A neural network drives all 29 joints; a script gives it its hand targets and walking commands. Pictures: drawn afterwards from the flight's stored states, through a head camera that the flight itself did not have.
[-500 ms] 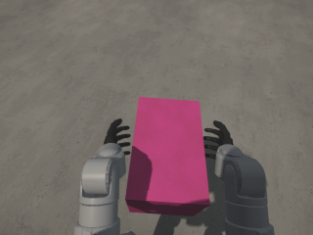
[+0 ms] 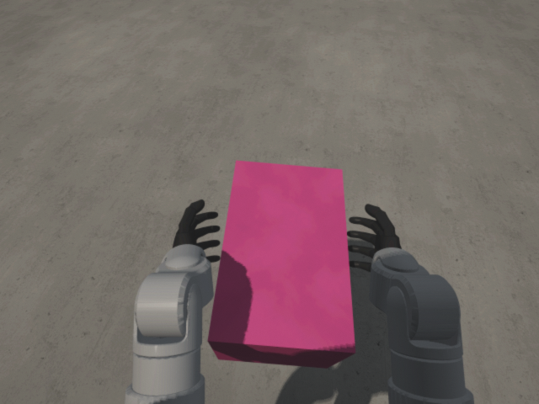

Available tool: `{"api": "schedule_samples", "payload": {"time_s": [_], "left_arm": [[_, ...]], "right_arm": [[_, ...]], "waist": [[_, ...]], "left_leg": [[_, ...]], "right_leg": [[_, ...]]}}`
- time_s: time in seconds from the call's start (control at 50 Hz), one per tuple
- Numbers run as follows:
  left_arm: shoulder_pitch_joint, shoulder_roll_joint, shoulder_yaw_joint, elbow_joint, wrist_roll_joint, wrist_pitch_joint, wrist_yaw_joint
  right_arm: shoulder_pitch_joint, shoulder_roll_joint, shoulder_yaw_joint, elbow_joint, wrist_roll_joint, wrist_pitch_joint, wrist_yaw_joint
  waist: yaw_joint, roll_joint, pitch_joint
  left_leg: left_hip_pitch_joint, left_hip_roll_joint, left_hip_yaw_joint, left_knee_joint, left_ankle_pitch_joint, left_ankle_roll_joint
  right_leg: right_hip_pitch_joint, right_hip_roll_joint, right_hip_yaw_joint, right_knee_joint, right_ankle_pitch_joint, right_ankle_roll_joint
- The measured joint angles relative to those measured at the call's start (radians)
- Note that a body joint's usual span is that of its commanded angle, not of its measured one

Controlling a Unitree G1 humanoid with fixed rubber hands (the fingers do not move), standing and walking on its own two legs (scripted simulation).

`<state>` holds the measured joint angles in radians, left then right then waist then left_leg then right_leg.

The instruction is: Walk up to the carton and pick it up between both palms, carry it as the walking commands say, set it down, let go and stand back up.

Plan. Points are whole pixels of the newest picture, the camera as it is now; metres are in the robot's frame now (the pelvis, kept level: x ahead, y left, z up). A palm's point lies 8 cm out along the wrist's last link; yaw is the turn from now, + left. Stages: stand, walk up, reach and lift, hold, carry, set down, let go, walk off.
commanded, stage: carry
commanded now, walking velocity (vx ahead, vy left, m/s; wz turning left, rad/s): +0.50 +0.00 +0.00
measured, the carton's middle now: (281, 263) +0.33 +0.00 +0.02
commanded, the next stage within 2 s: none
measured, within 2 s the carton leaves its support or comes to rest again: neither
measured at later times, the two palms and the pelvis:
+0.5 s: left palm (199, 138) +0.56 +0.14 +0.10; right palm (335, 133) +0.56 -0.12 +0.10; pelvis +0.27 +0.01 +0.00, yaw -1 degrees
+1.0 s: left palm (234, 72) +0.81 +0.08 +0.10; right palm (339, 70) +0.83 -0.17 +0.09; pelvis +0.53 -0.06 +0.01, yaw +4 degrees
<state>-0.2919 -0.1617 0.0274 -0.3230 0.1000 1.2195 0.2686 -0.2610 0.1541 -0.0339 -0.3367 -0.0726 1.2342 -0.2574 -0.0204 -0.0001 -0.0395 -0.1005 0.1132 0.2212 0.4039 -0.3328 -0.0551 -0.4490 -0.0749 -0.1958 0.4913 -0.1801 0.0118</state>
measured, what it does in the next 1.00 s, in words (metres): walks ahead: right foot, then left foot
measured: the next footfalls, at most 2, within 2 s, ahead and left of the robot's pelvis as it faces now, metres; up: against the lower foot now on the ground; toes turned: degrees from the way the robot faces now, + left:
right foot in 0.02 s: +0.16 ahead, -0.11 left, +0.00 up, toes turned -11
left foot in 0.42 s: +0.36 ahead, +0.12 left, +0.00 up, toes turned +13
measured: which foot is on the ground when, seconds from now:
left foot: down 0.00-0.02, up 0.04-0.40, down 0.42-0.80, up 0.82-1.00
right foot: up 0.00-0.00, down 0.02-0.44, up 0.46-0.78, down 0.80-1.00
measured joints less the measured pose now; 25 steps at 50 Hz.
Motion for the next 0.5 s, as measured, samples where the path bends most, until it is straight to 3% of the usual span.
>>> {"api": "schedule_samples", "payload": {"time_s": [0.04, 0.08, 0.12, 0.14, 0.28, 0.36, 0.4, 0.44, 0.5], "left_arm": [[-0.014, -0.004, -0.002, 0.013, -0.002, -0.004, -0.004], [-0.029, -0.009, -0.015, 0.051, -0.008, -0.007, -0.007], [-0.026, -0.008, -0.024, 0.073, -0.008, 0.0, -0.006], [-0.02, -0.006, -0.023, 0.075, -0.008, 0.002, -0.005], [0.01, 0.002, 0.0, -0.001, -0.033, -0.022, -0.008], [0.017, 0.004, -0.01, -0.034, -0.036, -0.029, -0.011], [0.014, 0.004, -0.013, -0.039, -0.028, -0.018, -0.01], [0.002, 0.001, 0.006, -0.028, -0.014, -0.008, -0.008], [0.001, 0.0, 0.028, 0.032, 0.002, 0.003, -0.005]], "right_arm": [[-0.008, 0.001, -0.012, 0.0, -0.012, 0.0, -0.002], [-0.01, 0.002, -0.041, 0.024, -0.022, -0.006, -0.005], [-0.012, 0.002, -0.058, 0.041, -0.017, 0.004, -0.008], [-0.013, 0.002, -0.056, 0.045, -0.012, 0.01, -0.008], [-0.02, 0.005, -0.021, 0.03, -0.014, -0.029, -0.012], [-0.023, 0.005, -0.02, -0.006, -0.015, -0.028, -0.013], [-0.028, 0.007, -0.021, -0.007, -0.016, -0.018, -0.012], [-0.042, 0.011, -0.016, 0.025, -0.018, -0.02, -0.007], [-0.046, 0.012, -0.007, 0.093, -0.018, -0.008, -0.003]], "waist": [[0.006, 0.012, -0.01], [0.015, 0.019, -0.005], [0.017, 0.014, 0.008], [0.019, 0.011, 0.017], [0.046, -0.024, 0.063], [0.035, -0.027, 0.053], [0.028, -0.019, 0.032], [0.018, -0.031, 0.007], [0.012, -0.038, -0.011]], "left_leg": [[-0.018, 0.03, -0.026, 0.148, -0.095, -0.014], [-0.128, 0.019, -0.104, 0.415, -0.173, -0.001], [-0.248, -0.012, -0.139, 0.596, -0.167, 0.011], [-0.29, -0.02, -0.138, 0.609, -0.136, 0.014], [-0.41, -0.049, -0.109, 0.272, 0.102, 0.014], [-0.359, -0.059, -0.051, 0.065, 0.222, 0.024], [-0.292, -0.062, -0.01, -0.023, 0.226, 0.041], [-0.274, -0.061, 0.009, 0.003, 0.29, 0.093], [-0.252, -0.048, 0.02, 0.049, 0.178, 0.106]], "right_leg": [[0.033, 0.005, -0.027, 0.004, 0.072, -0.045], [0.046, 0.005, -0.044, 0.066, 0.004, -0.077], [0.09, 0.0, -0.056, 0.033, -0.033, -0.071], [0.117, -0.001, -0.06, 0.0, -0.023, -0.058], [0.288, -0.009, -0.047, -0.184, -0.027, -0.045], [0.37, -0.012, -0.041, -0.183, -0.096, -0.013], [0.391, -0.012, -0.033, -0.115, -0.168, 0.006], [0.336, -0.037, -0.016, 0.077, -0.24, 0.015], [0.154, -0.012, 0.074, 0.404, -0.272, 0.008]]}}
